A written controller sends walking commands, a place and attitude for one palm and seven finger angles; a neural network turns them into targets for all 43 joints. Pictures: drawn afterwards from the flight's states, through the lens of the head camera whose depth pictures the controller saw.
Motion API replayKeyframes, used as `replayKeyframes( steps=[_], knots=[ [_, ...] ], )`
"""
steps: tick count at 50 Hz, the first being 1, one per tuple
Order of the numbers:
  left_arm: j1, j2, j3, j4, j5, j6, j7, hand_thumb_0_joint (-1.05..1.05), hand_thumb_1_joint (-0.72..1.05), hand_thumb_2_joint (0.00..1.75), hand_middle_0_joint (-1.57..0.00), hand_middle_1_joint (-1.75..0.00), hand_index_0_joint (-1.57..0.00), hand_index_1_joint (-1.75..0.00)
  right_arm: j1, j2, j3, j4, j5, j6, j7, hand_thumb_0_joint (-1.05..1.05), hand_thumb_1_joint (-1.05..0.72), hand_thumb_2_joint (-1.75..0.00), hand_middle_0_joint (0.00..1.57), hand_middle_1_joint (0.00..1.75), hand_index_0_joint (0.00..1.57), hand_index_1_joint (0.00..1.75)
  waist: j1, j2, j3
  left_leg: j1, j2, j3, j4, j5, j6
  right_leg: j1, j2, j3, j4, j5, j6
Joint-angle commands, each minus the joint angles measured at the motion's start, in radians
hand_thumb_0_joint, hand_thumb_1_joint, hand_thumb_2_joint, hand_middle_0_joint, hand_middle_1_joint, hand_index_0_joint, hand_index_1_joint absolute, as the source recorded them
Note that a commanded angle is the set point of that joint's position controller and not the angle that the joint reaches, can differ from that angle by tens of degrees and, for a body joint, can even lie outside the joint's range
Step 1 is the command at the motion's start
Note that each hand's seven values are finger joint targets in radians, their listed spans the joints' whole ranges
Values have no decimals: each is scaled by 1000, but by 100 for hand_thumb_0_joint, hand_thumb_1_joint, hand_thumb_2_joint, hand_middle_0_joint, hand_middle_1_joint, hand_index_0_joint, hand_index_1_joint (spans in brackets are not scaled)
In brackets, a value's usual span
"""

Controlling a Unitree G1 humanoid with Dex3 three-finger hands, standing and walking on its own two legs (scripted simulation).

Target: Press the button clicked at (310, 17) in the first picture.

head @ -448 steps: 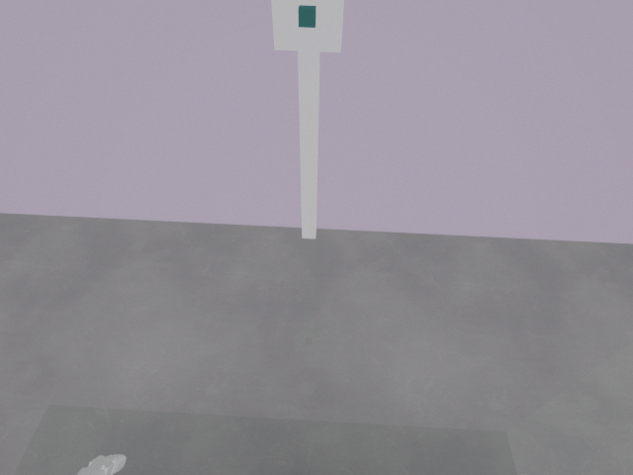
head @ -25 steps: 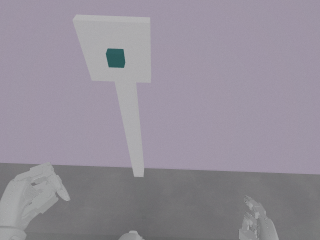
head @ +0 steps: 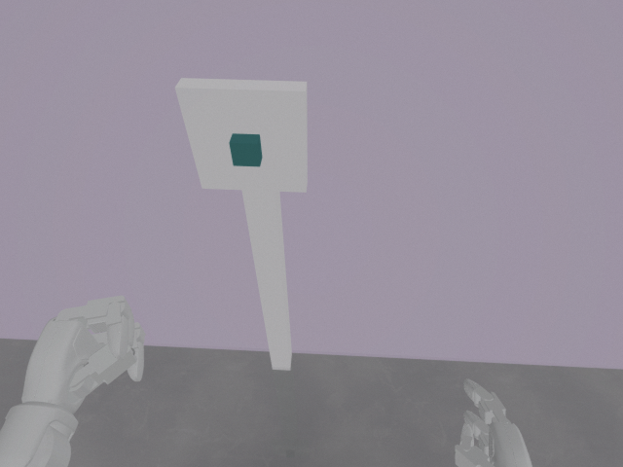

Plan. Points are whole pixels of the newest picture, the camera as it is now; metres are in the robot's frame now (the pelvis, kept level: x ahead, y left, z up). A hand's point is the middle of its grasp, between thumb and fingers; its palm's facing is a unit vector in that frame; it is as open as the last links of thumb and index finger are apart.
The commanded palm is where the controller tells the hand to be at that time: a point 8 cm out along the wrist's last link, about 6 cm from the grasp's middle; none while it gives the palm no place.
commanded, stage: raise the hand and make a fist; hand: left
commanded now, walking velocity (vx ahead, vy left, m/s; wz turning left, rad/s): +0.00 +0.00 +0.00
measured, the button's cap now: (246, 148) +0.52 +0.15 +0.15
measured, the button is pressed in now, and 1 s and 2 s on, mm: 0 0 0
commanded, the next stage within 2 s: aim a knuckle at the button in 0.68 s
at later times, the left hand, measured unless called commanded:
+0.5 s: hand (133, 321) +0.23 +0.21 +0.13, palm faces +0.06 -1.00 -0.03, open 3.1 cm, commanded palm +0.20 +0.26 +0.15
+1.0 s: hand (160, 304) +0.25 +0.19 +0.14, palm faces +0.06 -1.00 -0.03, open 3.1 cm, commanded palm +0.23 +0.23 +0.14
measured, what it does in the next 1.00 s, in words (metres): stands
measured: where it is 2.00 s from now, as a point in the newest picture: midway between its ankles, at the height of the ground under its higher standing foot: outside the picture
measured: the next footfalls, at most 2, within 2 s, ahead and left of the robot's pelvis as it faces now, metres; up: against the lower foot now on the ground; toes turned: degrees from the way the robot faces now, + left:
none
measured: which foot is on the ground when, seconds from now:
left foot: down 0.00-1.00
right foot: down 0.00-1.00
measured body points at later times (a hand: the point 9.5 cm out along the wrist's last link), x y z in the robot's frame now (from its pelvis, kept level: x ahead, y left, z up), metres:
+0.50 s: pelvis +0.00 +0.00 +0.02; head -0.02 -0.01 +0.47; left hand +0.22 +0.26 +0.14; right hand +0.18 -0.22 -0.05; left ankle +0.02 +0.11 -0.71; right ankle -0.02 -0.12 -0.71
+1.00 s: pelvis -0.01 -0.01 +0.02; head -0.02 -0.03 +0.47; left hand +0.24 +0.24 +0.14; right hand +0.18 -0.24 -0.06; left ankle +0.02 +0.11 -0.71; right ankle -0.02 -0.12 -0.71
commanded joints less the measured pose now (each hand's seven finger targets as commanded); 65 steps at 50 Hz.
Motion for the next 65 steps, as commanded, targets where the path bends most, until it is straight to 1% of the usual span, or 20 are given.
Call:
replayKeyframes(
  steps=[1, 10, 12, 15, 19, 22, 25, 27, 31, 37, 39, 42, 44, 47, 51, 53, 56, 57, 59, 65],
  knots=[
    [-137, 155, 85, -229, -14, -30, 17, 0, 90, 90, -130, -150, -130, -150, -87, -129, -52, -153, 5, -63, -17, 0, -90, -90, 20, 30, 20, 30, -4, 12, -89, 175, -9, -47, -159, 187, 7, 0, 26, 23, -136, 203, -4],
    [-255, 170, 78, -256, 4, 46, 39, 0, 90, 90, -130, -150, -130, -150, -115, -128, -40, -140, 10, -73, -21, 0, -90, -90, 20, 30, 20, 30, 9, 38, -66, 240, -10, -50, -225, 178, 6, 48, 23, 21, -190, 190, -8],
    [-268, 171, 83, -240, 2, 67, 44, 0, 90, 90, -130, -150, -130, -150, -120, -130, -38, -134, 11, -72, -23, 0, -90, -90, 20, 30, 20, 30, 11, -19, -56, 239, -9, -50, -236, 179, 8, 67, 26, 22, -207, 191, -6],
    [-293, 163, 76, -238, 10, 97, 51, 0, 90, 90, -130, -150, -130, -150, -131, -125, -36, -133, 14, -73, -24, 0, -90, -90, 20, 30, 20, 30, 12, 26, -48, 263, -12, -44, -254, 170, 6, 72, 21, 23, -222, 182, -7],
    [-257, 145, 70, -204, 8, 122, 44, 0, 90, 90, -130, -150, -130, -150, -130, -128, -39, -133, 13, -63, -21, 0, -90, -90, 20, 30, 20, 30, 15, -19, -34, 260, -16, -33, -258, 183, 9, 82, 20, 30, -241, 204, -2],
    [-282, 161, 83, -234, 7, 110, 49, 0, 90, 90, -130, -150, -130, -150, -131, -130, -40, -130, 7, -63, -21, 0, -90, -90, 20, 30, 20, 30, 13, -32, -49, 267, -18, -28, -250, 203, 11, 99, 22, 39, -244, 223, -1],
    [-307, 158, 78, -269, 22, 81, 59, 0, 90, 90, -130, -150, -130, -150, -133, -121, -41, -128, 7, -66, -18, 0, -90, -90, 20, 30, 20, 30, 10, 32, -60, 295, -18, -25, -255, 216, 9, 93, 20, 35, -239, 233, -4],
    [-303, 162, 79, -254, 24, 69, 64, 0, 90, 90, -130, -150, -130, -150, -125, -124, -40, -121, 5, -66, -18, 0, -90, -90, 20, 30, 20, 30, 6, -14, -39, 281, -15, -29, -257, 205, 10, 93, 25, 35, -245, 221, -3],
    [-285, 147, 65, -240, 26, 69, 56, 0, 90, 90, -130, -150, -130, -150, -128, -122, -42, -117, 8, -70, -20, 0, -90, -90, 20, 30, 20, 30, 4, 24, -48, 298, -18, -23, -258, 210, 9, 93, 20, 36, -246, 236, -2],
    [-276, 157, 80, -218, 14, 77, 51, 0, 90, 90, -130, -150, -130, -150, -136, -126, -44, -114, 8, -71, -23, 0, -90, -90, 20, 30, 20, 30, 7, -40, -37, 277, -20, -21, -255, 198, 14, 101, 20, 46, -261, 224, 4],
    [-289, 153, 78, -233, 13, 72, 51, 0, 90, 90, -130, -150, -130, -150, -139, -122, -43, -117, 8, -73, -23, 0, -90, -90, 20, 30, 20, 30, 8, 2, -50, 285, -22, -18, -255, 203, 12, 103, 16, 46, -255, 232, 3],
    [-343, 163, 82, -171, 16, 65, 57, 0, 90, 90, -130, -150, -130, -150, -129, -130, -45, -96, 8, -70, -27, 0, -90, -90, 20, 30, 20, 30, -8, -60, -17, 266, -19, -21, -248, 191, 14, 81, 20, 48, -261, 215, 7],
    [-458, 105, 0, -192, 26, 52, 56, 0, 90, 90, -130, -150, -130, -150, -140, -124, -44, -95, 13, -75, -30, 0, -90, -90, 20, 30, 20, 30, -27, 10, -28, 297, -22, -20, -250, 164, 14, 54, 17, 52, -258, 185, 6],
    [-491, 130, 9, -132, 40, 49, 72, 0, 90, 90, -130, -150, -130, -150, -127, -130, -47, -82, 9, -78, -34, 0, -90, -90, 20, 30, 20, 30, -25, -46, -34, 288, -19, -27, -250, 162, 17, 58, 17, 55, -260, 181, 7],
    [-518, 128, 7, -95, 59, 49, 91, 0, 90, 90, -130, -150, -130, -150, -134, -123, -46, -85, 6, -71, -27, 0, -90, -90, 20, 30, 20, 30, -9, 7, -80, 305, -21, -18, -253, 204, 10, 85, 10, 52, -239, 237, 0],
    [-524, 142, 28, -52, 61, 55, 107, 0, 90, 90, -130, -150, -130, -150, -133, -125, -46, -84, 4, -59, -22, 0, -90, -90, 20, 30, 20, 30, -3, -41, -83, 281, -24, -13, -254, 210, 11, 105, 8, 59, -242, 248, 3],
    [-548, 131, 26, -26, 68, 54, 125, 0, 90, 90, -130, -150, -130, -150, -135, -121, -47, -89, 4, -44, -13, 0, -90, -90, 20, 30, 20, 30, 0, -26, -95, 289, -23, -5, -253, 237, 7, 111, 10, 54, -231, 288, 0],
    [-564, 125, 18, -17, 70, 49, 130, 0, 90, 90, -130, -150, -130, -150, -134, -123, -48, -86, 2, -41, -10, 0, -90, -90, 20, 30, 20, 30, -3, -69, -95, 279, -22, -5, -250, 241, 10, 116, 12, 56, -233, 289, 2],
    [-603, 92, -21, -45, 82, 39, 136, 0, 90, 90, -130, -150, -130, -150, -135, -117, -51, -93, 3, -37, -5, 0, -90, -90, 20, 30, 20, 30, -9, -14, -129, 313, -23, 6, -244, 272, 9, 116, 11, 57, -222, 334, 2],
    [-702, 93, -32, 64, 101, 38, 168, 0, 90, 90, -130, -150, -130, -150, -118, -127, -56, -74, 4, -9, -3, 0, -90, -90, 20, 30, 20, 30, -30, -60, -80, 283, -19, 3, -242, 229, 8, 79, 13, 62, -229, 294, 5]
  ],
)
